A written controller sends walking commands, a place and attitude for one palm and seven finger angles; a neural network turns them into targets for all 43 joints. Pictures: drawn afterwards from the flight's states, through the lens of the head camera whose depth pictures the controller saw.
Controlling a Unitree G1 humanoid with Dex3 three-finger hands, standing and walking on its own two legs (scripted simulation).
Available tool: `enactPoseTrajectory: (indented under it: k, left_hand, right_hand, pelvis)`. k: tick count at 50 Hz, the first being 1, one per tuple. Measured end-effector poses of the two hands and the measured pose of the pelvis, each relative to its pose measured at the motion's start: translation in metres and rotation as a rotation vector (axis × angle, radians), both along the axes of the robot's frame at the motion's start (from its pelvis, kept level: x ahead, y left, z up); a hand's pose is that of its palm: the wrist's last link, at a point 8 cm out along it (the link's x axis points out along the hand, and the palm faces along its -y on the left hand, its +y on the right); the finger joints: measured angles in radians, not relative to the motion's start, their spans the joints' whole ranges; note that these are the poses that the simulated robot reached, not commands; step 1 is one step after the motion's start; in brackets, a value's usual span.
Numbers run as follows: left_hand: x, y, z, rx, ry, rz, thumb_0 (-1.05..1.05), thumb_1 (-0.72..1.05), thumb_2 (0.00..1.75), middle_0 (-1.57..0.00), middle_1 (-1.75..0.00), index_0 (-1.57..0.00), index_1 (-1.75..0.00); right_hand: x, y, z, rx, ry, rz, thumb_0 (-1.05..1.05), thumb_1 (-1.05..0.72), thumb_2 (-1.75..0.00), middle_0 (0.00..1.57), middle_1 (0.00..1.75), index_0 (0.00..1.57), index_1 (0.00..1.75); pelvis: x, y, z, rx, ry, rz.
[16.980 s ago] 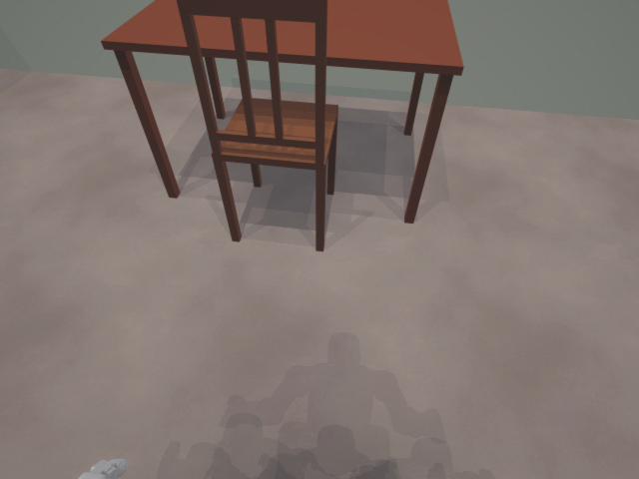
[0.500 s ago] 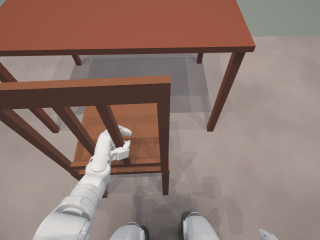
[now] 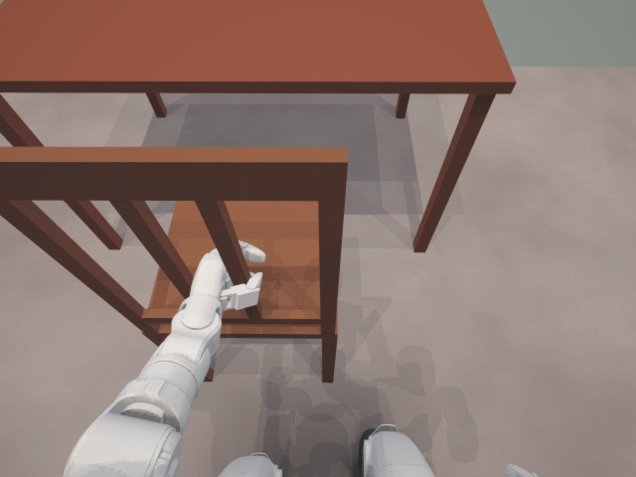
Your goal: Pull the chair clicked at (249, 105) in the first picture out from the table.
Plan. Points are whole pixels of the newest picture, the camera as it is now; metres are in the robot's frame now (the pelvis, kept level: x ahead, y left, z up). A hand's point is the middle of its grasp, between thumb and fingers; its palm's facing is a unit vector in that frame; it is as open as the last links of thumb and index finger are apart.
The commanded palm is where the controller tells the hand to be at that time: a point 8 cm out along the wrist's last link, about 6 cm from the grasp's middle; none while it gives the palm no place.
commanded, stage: step backward, pulling the chair out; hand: left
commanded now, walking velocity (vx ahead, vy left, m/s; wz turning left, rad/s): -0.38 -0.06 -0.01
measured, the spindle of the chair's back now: (175, 269) +0.38 +0.22 -0.03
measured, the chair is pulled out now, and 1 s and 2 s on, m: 0.23 0.34 0.47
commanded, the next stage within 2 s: none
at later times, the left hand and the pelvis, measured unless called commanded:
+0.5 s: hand (244, 318) +0.32 +0.11 -0.05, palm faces -0.04 -0.97 -0.22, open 5.7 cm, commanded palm +0.33 +0.17 -0.05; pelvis -0.05 +0.00 +0.00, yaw -1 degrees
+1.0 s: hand (239, 360) +0.26 +0.11 -0.05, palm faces -0.05 -0.97 -0.22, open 5.7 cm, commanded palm +0.27 +0.16 -0.05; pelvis -0.11 +0.00 +0.01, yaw -2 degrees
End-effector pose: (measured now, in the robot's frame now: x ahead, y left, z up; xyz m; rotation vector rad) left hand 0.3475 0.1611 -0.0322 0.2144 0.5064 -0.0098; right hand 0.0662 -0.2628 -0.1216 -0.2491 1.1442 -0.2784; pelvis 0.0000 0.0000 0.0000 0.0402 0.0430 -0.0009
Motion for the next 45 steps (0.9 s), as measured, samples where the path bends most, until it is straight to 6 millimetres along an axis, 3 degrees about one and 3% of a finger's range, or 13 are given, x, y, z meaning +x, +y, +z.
enactPoseTrajectory:
  k: [5,13,21,31,38,45]
  left_hand:
    - [-0.004,0.001,0.000,0.005,0.000,0.012,0.04,0.63,0.78,-0.32,-1.25,-0.49,-1.45]
    - [-0.021,0.004,0.001,0.002,0.009,0.002,0.05,0.63,0.77,-0.31,-1.24,-0.49,-1.45]
    - [-0.037,0.004,0.001,0.031,-0.014,0.018,0.04,0.60,0.80,-0.36,-1.25,-0.49,-1.45]
    - [-0.058,0.008,0.001,0.013,0.005,-0.017,0.05,0.63,0.77,-0.31,-1.27,-0.49,-1.45]
    - [-0.071,0.010,0.002,0.018,0.007,-0.003,0.05,0.62,0.78,-0.32,-1.26,-0.49,-1.45]
    - [-0.088,0.006,0.002,0.025,0.005,0.021,0.06,0.61,0.79,-0.34,-1.24,-0.49,-1.45]
  right_hand:
    - [-0.006,0.007,-0.006,0.036,0.000,-0.028,0.00,-0.90,-0.90,0.20,0.30,0.20,0.30]
    - [-0.031,0.007,0.002,0.011,-0.029,-0.049,0.00,-0.90,-0.90,0.20,0.30,0.20,0.30]
    - [-0.053,-0.002,-0.012,0.036,-0.020,-0.066,0.00,-0.90,-0.90,0.20,0.30,0.20,0.30]
    - [-0.086,-0.001,0.007,-0.025,-0.001,-0.051,0.00,-0.90,-0.90,0.20,0.30,0.20,0.30]
    - [-0.092,0.009,0.000,0.024,0.001,-0.046,0.00,-0.90,-0.90,0.20,0.30,0.20,0.30]
    - [-0.099,0.003,-0.004,0.040,-0.054,-0.066,0.00,-0.90,-0.90,0.20,0.30,0.20,0.30]
  pelvis:
    - [-0.012,-0.002,0.000,-0.014,0.001,-0.002]
    - [-0.032,0.005,0.002,-0.005,0.006,-0.027]
    - [-0.043,-0.006,-0.006,0.004,-0.007,-0.028]
    - [-0.067,0.011,0.003,-0.017,-0.006,-0.026]
    - [-0.078,0.003,0.002,-0.032,-0.011,-0.039]
    - [-0.100,-0.005,0.000,-0.019,-0.002,-0.038]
